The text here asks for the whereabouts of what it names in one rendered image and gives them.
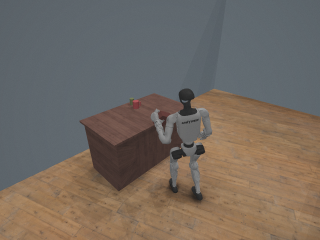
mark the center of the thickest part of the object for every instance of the sponge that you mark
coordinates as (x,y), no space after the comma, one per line
(162,115)

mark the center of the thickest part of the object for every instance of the robot left hand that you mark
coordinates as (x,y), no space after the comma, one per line
(154,116)

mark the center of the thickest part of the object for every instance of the right robot upper arm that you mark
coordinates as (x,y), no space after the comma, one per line
(206,121)

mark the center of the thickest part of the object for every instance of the left robot upper arm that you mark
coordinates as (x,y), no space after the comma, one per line
(170,120)

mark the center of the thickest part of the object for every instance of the table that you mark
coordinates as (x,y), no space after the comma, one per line
(123,141)

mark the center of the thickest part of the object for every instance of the robot left forearm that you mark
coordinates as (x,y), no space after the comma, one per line
(160,130)

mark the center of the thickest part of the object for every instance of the robot right forearm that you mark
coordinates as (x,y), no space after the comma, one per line
(204,136)

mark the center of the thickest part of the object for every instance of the robot right hand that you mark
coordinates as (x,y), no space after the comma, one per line
(200,136)

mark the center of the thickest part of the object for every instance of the right robot shin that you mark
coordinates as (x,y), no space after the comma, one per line
(196,178)

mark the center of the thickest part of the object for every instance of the humanoid robot head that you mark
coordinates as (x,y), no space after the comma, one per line
(187,95)

